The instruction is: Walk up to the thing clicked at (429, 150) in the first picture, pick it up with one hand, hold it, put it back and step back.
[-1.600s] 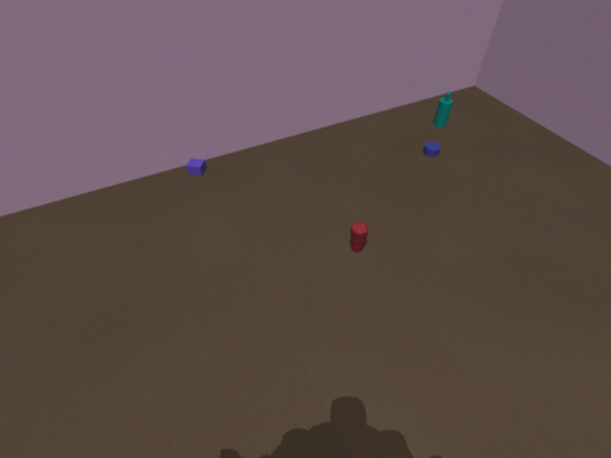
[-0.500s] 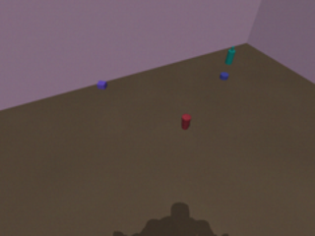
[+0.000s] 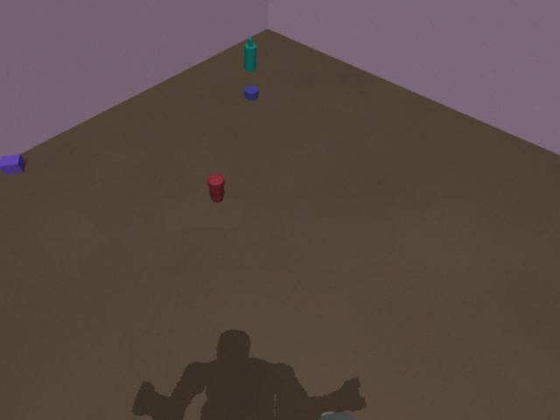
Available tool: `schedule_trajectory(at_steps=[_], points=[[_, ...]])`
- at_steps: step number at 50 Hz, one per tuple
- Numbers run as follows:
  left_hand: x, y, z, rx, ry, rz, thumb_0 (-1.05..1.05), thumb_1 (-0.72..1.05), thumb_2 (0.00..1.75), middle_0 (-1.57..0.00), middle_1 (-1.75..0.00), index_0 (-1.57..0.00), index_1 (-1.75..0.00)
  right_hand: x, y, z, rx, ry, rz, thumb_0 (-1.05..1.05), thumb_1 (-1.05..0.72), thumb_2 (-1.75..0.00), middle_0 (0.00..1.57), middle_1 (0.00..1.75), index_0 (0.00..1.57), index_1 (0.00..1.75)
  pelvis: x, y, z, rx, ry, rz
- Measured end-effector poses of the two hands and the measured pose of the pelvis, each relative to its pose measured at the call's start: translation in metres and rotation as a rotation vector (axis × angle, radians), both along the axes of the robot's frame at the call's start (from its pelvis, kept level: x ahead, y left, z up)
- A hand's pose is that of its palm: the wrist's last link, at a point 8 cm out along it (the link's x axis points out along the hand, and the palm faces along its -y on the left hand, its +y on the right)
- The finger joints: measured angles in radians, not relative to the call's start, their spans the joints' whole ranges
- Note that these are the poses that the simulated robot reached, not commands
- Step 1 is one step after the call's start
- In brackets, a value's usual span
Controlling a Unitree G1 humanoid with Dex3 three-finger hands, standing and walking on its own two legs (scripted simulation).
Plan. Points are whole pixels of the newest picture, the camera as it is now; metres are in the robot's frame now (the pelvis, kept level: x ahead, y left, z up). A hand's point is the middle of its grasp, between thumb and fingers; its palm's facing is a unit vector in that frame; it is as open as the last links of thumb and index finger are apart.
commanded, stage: walk up
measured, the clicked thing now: (251, 92) +1.99 +0.13 -0.76
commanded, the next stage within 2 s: stand in 1.82 s
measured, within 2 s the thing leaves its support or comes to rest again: neither
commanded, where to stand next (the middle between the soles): +0.10 -0.04 m, yaw -38 degrees
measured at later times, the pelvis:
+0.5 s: pelvis +0.03 -0.04 -0.01, yaw -21 degrees
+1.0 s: pelvis +0.05 -0.01 -0.02, yaw -33 degrees
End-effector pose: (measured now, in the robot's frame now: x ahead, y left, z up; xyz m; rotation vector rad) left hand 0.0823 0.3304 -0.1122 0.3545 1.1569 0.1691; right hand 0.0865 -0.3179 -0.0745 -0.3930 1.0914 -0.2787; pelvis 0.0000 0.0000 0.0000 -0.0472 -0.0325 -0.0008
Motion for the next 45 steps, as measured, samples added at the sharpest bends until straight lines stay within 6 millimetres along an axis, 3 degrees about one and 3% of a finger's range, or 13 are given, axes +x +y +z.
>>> schedule_trajectory(at_steps=[6, 12, 16, 20, 24, 29, 34, 41, 45], points=[[0.045, -0.010, 0.006, 0.013, 0.004, -0.143, 0.01, 0.91, 0.90, -0.20, -0.30, -0.20, -0.30, -0.063, -0.012, -0.004, 0.004, 0.033, -0.110, 0.00, -0.90, -0.90, 0.20, 0.30, 0.20, 0.30, 0.001, 0.001, -0.002, 0.013, 0.014, -0.108], [0.099, -0.054, 0.011, 0.033, -0.042, -0.296, 0.01, 0.91, 0.90, -0.20, -0.30, -0.20, -0.30, -0.120, -0.030, -0.027, 0.040, 0.090, -0.227, 0.00, -0.90, -0.90, 0.20, 0.30, 0.20, 0.30, 0.005, -0.013, -0.012, 0.036, 0.022, -0.194], [0.123, -0.089, 0.014, 0.041, -0.107, -0.360, 0.01, 0.91, 0.90, -0.20, -0.30, -0.20, -0.30, -0.141, -0.039, -0.050, 0.077, 0.117, -0.309, 0.01, -0.90, -0.90, 0.20, 0.30, 0.20, 0.30, 0.008, -0.026, -0.021, 0.017, -0.002, -0.239], [0.133, -0.111, 0.021, 0.021, -0.129, -0.381, 0.01, 0.91, 0.90, -0.20, -0.30, -0.20, -0.30, -0.137, -0.031, -0.053, 0.122, 0.099, -0.341, 0.01, -0.90, -0.90, 0.20, 0.30, 0.20, 0.30, 0.018, -0.033, -0.014, 0.045, -0.018, -0.310], [0.143, -0.118, 0.018, 0.014, -0.123, -0.399, 0.01, 0.91, 0.90, -0.21, -0.30, -0.21, -0.30, -0.121, -0.026, -0.051, 0.128, 0.056, -0.340, 0.01, -0.90, -0.90, 0.20, 0.30, 0.20, 0.30, 0.029, -0.036, -0.013, 0.041, -0.025, -0.352], [0.157, -0.115, 0.001, -0.001, -0.098, -0.425, 0.01, 0.90, 0.90, -0.21, -0.30, -0.21, -0.30, -0.101, -0.023, -0.047, 0.083, 0.020, -0.356, 0.01, -0.90, -0.90, 0.20, 0.30, 0.20, 0.30, 0.042, -0.028, -0.021, 0.025, -0.026, -0.396], [0.180, -0.103, -0.029, -0.017, -0.075, -0.434, 0.01, 0.90, 0.90, -0.21, -0.30, -0.21, -0.30, -0.089, -0.015, -0.042, 0.016, -0.010, -0.381, 0.00, -0.90, -0.90, 0.20, 0.30, 0.20, 0.30, 0.053, -0.015, -0.035, 0.040, -0.030, -0.432], [0.188, -0.101, -0.030, -0.018, 0.002, -0.500, 0.01, 0.91, 0.90, -0.20, -0.30, -0.20, -0.30, -0.099, -0.003, -0.015, -0.009, -0.032, -0.435, 0.00, -0.90, -0.90, 0.20, 0.30, 0.20, 0.30, 0.053, -0.008, -0.019, 0.011, -0.029, -0.506], [0.185, -0.097, -0.023, -0.004, 0.030, -0.522, 0.01, 0.91, 0.90, -0.20, -0.30, -0.20, -0.30, -0.114, -0.004, -0.011, -0.013, -0.019, -0.450, 0.00, -0.90, -0.90, 0.20, 0.30, 0.20, 0.30, 0.051, -0.007, -0.016, 0.015, -0.023, -0.536]])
